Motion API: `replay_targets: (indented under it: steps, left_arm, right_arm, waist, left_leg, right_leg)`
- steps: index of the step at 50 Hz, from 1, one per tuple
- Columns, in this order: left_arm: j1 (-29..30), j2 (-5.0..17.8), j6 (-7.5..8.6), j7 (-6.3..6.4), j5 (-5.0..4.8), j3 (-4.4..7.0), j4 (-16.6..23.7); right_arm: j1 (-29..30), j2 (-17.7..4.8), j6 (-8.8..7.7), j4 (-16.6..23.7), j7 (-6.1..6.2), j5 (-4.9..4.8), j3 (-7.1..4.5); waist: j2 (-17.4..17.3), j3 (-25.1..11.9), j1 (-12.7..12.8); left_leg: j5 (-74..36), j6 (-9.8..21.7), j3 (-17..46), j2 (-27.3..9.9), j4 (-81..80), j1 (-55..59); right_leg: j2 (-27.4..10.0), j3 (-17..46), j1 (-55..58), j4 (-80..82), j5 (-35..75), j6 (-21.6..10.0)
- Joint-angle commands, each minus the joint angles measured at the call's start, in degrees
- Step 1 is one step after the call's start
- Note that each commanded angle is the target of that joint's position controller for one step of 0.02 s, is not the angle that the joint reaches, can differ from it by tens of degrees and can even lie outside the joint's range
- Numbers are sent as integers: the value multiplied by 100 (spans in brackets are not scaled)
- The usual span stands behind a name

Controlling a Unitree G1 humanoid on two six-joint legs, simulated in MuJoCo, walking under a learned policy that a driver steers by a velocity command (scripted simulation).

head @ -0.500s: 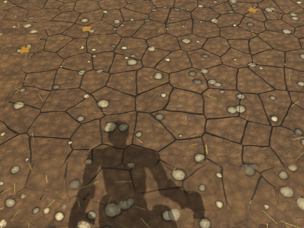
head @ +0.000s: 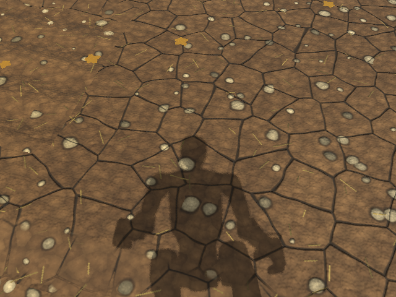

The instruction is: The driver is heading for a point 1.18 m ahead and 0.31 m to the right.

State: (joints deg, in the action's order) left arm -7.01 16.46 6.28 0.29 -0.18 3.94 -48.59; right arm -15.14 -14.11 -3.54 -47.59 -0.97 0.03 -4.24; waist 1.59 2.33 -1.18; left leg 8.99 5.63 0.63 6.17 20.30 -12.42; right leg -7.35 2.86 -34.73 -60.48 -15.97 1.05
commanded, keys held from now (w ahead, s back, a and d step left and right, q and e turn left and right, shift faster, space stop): e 0.68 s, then no key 0.32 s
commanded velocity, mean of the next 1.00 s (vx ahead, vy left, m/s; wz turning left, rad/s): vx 0.09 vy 0.00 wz -0.33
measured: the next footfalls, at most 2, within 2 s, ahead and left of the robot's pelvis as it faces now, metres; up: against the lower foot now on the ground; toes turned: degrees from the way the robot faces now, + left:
right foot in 0.26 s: +0.30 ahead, -0.14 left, +0.00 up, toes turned -5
left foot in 0.70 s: +0.32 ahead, +0.09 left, +0.00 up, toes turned -25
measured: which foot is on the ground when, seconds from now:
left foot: down 0.00-0.26, up 0.28-0.68, down 0.70-1.00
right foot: up 0.00-0.24, down 0.26-0.68, up 0.70-1.00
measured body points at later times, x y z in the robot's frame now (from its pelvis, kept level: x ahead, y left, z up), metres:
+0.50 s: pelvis +0.18 -0.04 -0.01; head +0.23 -0.06 +0.44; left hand +0.36 +0.21 -0.11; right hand +0.28 -0.34 -0.13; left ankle +0.23 +0.11 -0.69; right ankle +0.26 -0.13 -0.74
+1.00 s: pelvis +0.23 -0.01 +0.00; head +0.25 +0.00 +0.45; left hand +0.48 +0.17 -0.12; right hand +0.21 -0.30 -0.11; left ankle +0.28 +0.10 -0.74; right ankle +0.15 -0.13 -0.72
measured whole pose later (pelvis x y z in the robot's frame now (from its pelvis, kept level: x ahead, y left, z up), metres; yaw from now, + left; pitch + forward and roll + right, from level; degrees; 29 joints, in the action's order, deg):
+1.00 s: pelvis +0.23 -0.01 +0.00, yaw -24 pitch +1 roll -1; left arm -9.7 16.2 -2.6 1.1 -0.8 3.7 -40.6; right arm -12.1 -14.0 0.2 -44.2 1.8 0.1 -2.5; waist 1.1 0.9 -1.8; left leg 13.9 -0.1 1.2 -1.4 27.8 -15.4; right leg 0.7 3.3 -18.3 -39.1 -21.4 4.3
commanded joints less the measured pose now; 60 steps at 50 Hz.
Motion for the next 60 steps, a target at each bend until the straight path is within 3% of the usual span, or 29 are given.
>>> replay_targets:
  steps: [1, 3, 7, 10, 12, 13, 14, 15, 16, 18, 20, 22, 25, 31, 34, 35, 36, 37, 39, 41, 46, 48, 51, 52, 53, 54, 55, 56, 60]
  left_arm:
    - [-330, 275, -80, 28, 55, 52, 132]
    - [-23, 161, -54, -19, 34, -13, 172]
    - [295, 292, -46, -144, -38, -19, 270]
    - [262, 583, -49, -261, 12, 70, 408]
    - [-582, 797, -29, -315, 61, 196, 231]
    - [-1019, 1161, -31, -284, 98, 305, 217]
    - [-1086, 1541, -92, -222, 171, 355, 360]
    - [-1141, 1195, -152, -196, 158, 247, 394]
    - [-788, 1002, -210, -170, 78, 220, 588]
    - [-285, 718, -366, -77, -36, 131, 769]
    - [-126, 753, -478, -18, 39, 138, 849]
    - [-151, 872, -546, 40, 88, 202, 927]
    - [-173, 1021, -607, 129, -1, 286, 1036]
    - [-157, 967, -777, 176, -24, 308, 1185]
    - [-139, 847, -864, 204, -94, 273, 1266]
    - [-331, 545, -869, 195, -62, 186, 1286]
    - [-270, 518, -793, 160, -93, 204, 1507]
    - [-319, 947, -703, 137, 27, 316, 1404]
    - [-639, 932, -774, 147, -21, 365, 1064]
    - [-644, 635, -847, 167, -2, 269, 1039]
    - [-118, 240, -816, 112, -30, 43, 1267]
    - [-55, 323, -811, 85, -61, 43, 1278]
    - [-410, 415, -798, 64, -28, 74, 1055]
    - [-453, 611, -804, 97, 20, 96, 1083]
    - [-578, 1009, -831, 155, 89, 162, 1111]
    - [-296, 773, -835, 106, 118, 96, 1032]
    - [-90, 410, -788, 36, 112, 21, 1121]
    - [-156, 340, -751, 16, 148, 2, 1055]
    - [-277, 387, -617, 16, 103, -24, 902]
  right_arm:
    - [231, -805, -116, 331, 117, 43, -144]
    - [137, -784, -90, 255, 157, 50, -114]
    - [59, -820, -60, 54, 193, 106, -80]
    - [280, -933, 62, 28, 272, 40, -127]
    - [460, -930, 182, 110, 372, -34, -134]
    - [301, -914, 198, 218, 403, 41, -115]
    - [-239, -567, 159, 359, 352, 180, -14]
    - [-369, -523, 117, 336, 262, 115, 57]
    - [-132, -814, 128, 359, 213, -40, -4]
    - [444, -870, 268, 445, 291, -10, -52]
    - [507, -815, 397, 551, 359, 42, -75]
    - [372, -632, 385, 508, 398, 32, -35]
    - [413, -634, 362, 495, 423, 22, -27]
    - [554, -720, 236, 584, 346, -37, -65]
    - [63, -887, 133, 458, 269, -40, -155]
    - [-86, -1281, 146, 489, 288, 94, -238]
    - [160, -1647, 212, 520, 283, 296, -318]
    - [434, -1308, 183, 729, 295, 346, -239]
    - [841, -932, 170, 869, 321, 141, -131]
    - [737, -849, 192, 821, 323, 28, -67]
    - [459, -897, 288, 696, 328, 46, -62]
    - [304, -1061, 328, 637, 299, 23, -98]
    - [193, -993, 322, 514, 259, -112, -49]
    - [18, -915, 252, 461, 235, -68, -8]
    - [-50, -688, 147, 535, 166, 130, 74]
    - [-78, -442, 88, 526, 142, 150, 137]
    - [270, -656, 94, 500, 154, 188, 114]
    - [461, -754, 107, 477, 159, 151, 74]
    - [351, -696, 221, 353, 235, 89, 68]
  waist:
    - [-421, -289, 232]
    - [-522, -346, 44]
    - [-582, -418, -135]
    - [-658, -366, 14]
    - [-540, -674, 434]
    - [29, -1137, 529]
    - [1249, -1736, 167]
    - [1337, -2483, 273]
    - [748, -2203, 334]
    - [-224, -1166, 258]
    - [165, -781, 62]
    - [498, -838, 41]
    - [523, -1115, 117]
    - [782, -933, 224]
    - [674, -896, -40]
    - [-197, -999, 55]
    - [-1913, -661, 274]
    - [-1560, -665, 199]
    - [-799, -604, 366]
    - [-783, -518, 275]
    - [-1262, -665, 7]
    - [-1419, -660, -108]
    - [-1179, -508, 100]
    - [-927, -646, 52]
    - [38, -976, -116]
    - [808, -964, -282]
    - [512, -747, -72]
    - [344, -616, 36]
    - [350, -253, -5]
  left_leg:
    - [-3681, 845, 438, -1371, -737, -122]
    - [-3589, 578, 15, -1155, -710, -81]
    - [-3077, 450, -50, -1442, -592, 506]
    - [-3482, 366, 25, -1725, 82, 1131]
    - [-3968, 113, -112, -1524, 1318, 1190]
    - [-2903, -232, -367, -1072, 2668, 652]
    - [1025, -705, -429, -83, 4797, -1215]
    - [3022, -776, 425, 178, 5831, -2063]
    - [2679, -716, 744, -186, 6126, -2413]
    - [1998, -713, 562, -559, 5460, -2476]
    - [1692, -718, 461, -627, 4436, -1914]
    - [1569, -810, 331, -498, 3613, -1600]
    - [1112, -941, 420, -458, 2908, -1365]
    - [927, -879, 484, -375, 1747, -1030]
    - [196, -595, 471, -634, 214, 67]
    - [241, -182, 1438, -1799, -166, 612]
    - [-651, 697, 2837, -2715, -528, 361]
    - [-941, 1009, 3013, -2897, -475, 149]
    - [-1329, 564, 1877, -2221, -121, 167]
    - [-1731, 530, 1463, -2004, -21, 257]
    - [-1893, 560, 977, -1783, 93, 562]
    - [-2045, 628, 1065, -1859, 135, 494]
    - [-1834, 349, 1014, -1718, 343, 202]
    - [-1386, 29, 963, -1635, 409, -162]
    - [-506, -319, 512, -1239, 927, -592]
    - [518, -619, 131, -943, 663, -361]
    - [285, -791, 110, -932, 645, -107]
    - [81, -806, 64, -880, 678, -119]
    - [-192, -769, 87, -903, 673, 40]
  right_leg:
    - [1, -251, 202, 902, 904, 137]
    - [169, -394, 522, 1868, 1930, 46]
    - [395, -306, 739, 2685, 2628, -128]
    - [535, -306, 468, 2808, 1586, -337]
    - [815, -496, 1267, 3321, 1694, -528]
    - [345, 259, 2297, 3380, 3710, -833]
    - [-981, 2220, 3962, 3189, 5783, -1905]
    - [-1433, 3384, 4634, 3593, 5270, -2502]
    - [-1208, 3019, 4241, 3714, 3905, -2291]
    - [-729, 2224, 2774, 4129, 2014, -1756]
    - [-317, 1981, 1798, 4428, 1080, -1521]
    - [-83, 1758, 1651, 4453, 1199, -1452]
    - [-51, 1848, 1746, 4388, 875, -1389]
    - [43, 2410, 1819, 4320, 25, -1184]
    - [421, 2305, 1460, 3841, -63, -828]
    - [861, 1669, 868, 2770, -946, -521]
    - [1730, 478, -89, 1541, -1790, -224]
    - [1367, 730, -79, 296, -1800, -40]
    - [1339, 694, -3, -494, -1251, 124]
    - [1331, 637, -42, -798, -971, 288]
    - [898, 49, 874, 1324, -895, 427]
    - [881, -205, 1403, 2105, -849, 391]
    - [902, -280, 2423, 4181, 817, 73]
    - [570, 143, 3061, 4197, 1419, -111]
    - [-173, 830, 3664, 3714, 2992, -386]
    - [-356, 882, 2981, 3632, 2566, -820]
    - [-123, 815, 2632, 3720, 1647, -785]
    - [111, 663, 2530, 3744, 1153, -606]
    - [273, 561, 2103, 3754, 962, -406]
Keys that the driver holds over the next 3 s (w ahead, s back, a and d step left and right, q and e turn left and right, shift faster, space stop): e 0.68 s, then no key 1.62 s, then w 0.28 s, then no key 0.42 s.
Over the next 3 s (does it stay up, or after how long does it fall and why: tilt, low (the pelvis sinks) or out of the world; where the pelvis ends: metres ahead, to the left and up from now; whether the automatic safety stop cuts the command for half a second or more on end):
stays up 0.38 -0.08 -0.02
